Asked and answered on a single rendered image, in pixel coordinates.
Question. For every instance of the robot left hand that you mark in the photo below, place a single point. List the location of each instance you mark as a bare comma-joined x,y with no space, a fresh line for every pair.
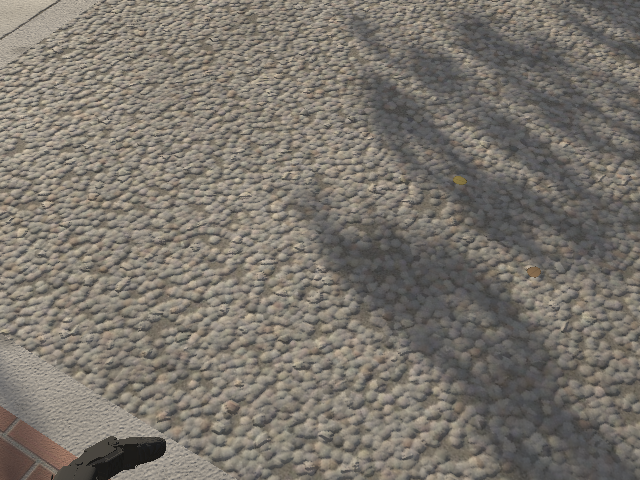
110,456

